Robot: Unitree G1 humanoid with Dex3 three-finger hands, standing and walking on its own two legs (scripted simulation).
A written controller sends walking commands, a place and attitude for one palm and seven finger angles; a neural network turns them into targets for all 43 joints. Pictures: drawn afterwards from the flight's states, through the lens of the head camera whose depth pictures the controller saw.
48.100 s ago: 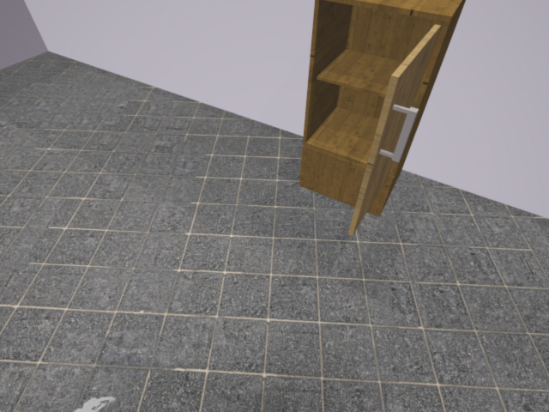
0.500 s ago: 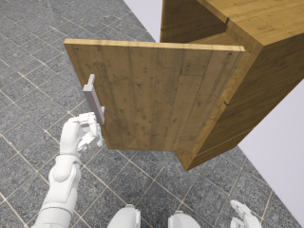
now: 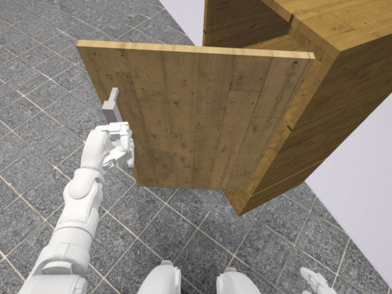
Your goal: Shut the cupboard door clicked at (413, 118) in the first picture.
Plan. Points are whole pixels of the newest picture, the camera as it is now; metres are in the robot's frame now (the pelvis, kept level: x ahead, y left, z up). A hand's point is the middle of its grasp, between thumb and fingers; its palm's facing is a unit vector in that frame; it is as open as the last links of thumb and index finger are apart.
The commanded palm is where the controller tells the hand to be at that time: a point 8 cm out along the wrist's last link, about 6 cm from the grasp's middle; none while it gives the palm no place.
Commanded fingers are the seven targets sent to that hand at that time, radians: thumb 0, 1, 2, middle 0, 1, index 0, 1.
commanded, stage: push the door shut along its arc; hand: left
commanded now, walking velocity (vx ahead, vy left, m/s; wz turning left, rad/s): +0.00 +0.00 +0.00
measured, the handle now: (121, 123) +0.46 +0.18 +0.04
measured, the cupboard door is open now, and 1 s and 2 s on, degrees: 61 48 32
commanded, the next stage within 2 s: pull the fist back off the door in 1.44 s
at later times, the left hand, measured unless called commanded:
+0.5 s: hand (144, 124) +0.46 +0.13 +0.05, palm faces -0.24 -0.97 -0.05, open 3.1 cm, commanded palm +0.45 +0.17 +0.05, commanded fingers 0.00 0.90 0.90 -1.30 -1.50 -1.30 -1.50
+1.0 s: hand (167, 109) +0.50 +0.08 +0.05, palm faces -0.37 -0.93 -0.05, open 3.1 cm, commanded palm +0.50 +0.13 +0.05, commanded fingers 0.00 0.90 0.90 -1.30 -1.50 -1.30 -1.50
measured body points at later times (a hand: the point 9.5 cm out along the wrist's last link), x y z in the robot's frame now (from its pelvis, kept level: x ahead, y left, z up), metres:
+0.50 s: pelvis -0.01 +0.00 -0.01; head +0.11 +0.01 +0.42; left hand +0.46 +0.18 +0.05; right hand +0.04 -0.27 -0.13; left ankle +0.04 +0.06 -0.65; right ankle +0.01 -0.10 -0.65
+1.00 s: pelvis +0.00 -0.01 -0.02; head +0.13 +0.00 +0.41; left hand +0.51 +0.13 +0.06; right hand +0.01 -0.28 -0.13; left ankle +0.04 +0.06 -0.65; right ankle +0.01 -0.10 -0.65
